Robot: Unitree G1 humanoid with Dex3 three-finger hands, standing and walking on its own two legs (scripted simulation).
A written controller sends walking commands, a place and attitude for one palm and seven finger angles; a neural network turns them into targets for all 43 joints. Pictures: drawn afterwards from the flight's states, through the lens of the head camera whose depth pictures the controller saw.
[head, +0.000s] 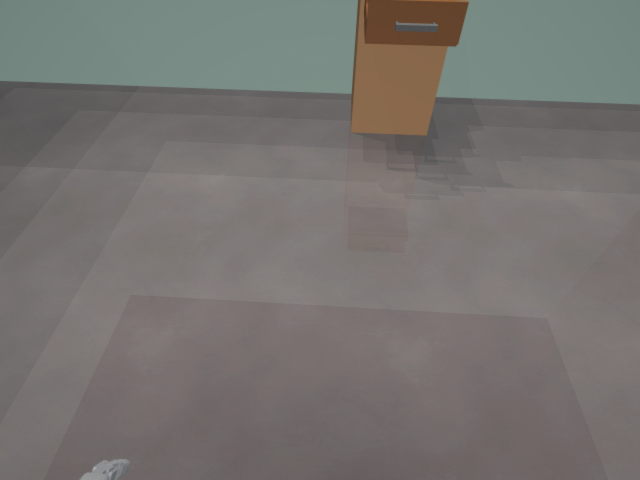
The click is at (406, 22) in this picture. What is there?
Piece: drawer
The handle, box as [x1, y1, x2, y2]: [395, 21, 437, 31]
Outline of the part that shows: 395,21 395,30 436,31 437,24 435,24 434,22 432,22 431,24 398,23 397,21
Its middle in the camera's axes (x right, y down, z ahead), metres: +0.38 -0.86 +1.55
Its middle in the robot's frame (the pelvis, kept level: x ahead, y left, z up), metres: +1.74 -0.30 -0.09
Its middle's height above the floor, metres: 0.68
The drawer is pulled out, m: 0.26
